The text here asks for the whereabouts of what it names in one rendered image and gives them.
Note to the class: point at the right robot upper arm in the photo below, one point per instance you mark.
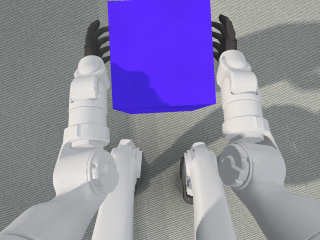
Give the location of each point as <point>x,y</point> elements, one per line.
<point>256,173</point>

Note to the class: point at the carton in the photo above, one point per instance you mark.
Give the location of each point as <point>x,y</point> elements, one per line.
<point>161,55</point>

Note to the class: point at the left robot upper arm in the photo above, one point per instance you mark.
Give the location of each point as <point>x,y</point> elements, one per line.
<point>81,181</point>

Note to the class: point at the robot left hand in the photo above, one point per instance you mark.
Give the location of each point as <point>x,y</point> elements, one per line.
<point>93,44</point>

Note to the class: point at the robot left forearm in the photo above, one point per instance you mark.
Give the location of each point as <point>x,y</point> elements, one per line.
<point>87,123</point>

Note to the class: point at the robot right hand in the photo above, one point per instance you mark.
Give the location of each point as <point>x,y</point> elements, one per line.
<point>227,38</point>

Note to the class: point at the robot right shin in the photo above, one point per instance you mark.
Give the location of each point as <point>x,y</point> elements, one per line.
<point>211,153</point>

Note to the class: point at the left robot foot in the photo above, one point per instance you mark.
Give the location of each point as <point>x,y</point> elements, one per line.
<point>135,190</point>

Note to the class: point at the robot right forearm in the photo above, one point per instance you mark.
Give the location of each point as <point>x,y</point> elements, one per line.
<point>241,102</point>

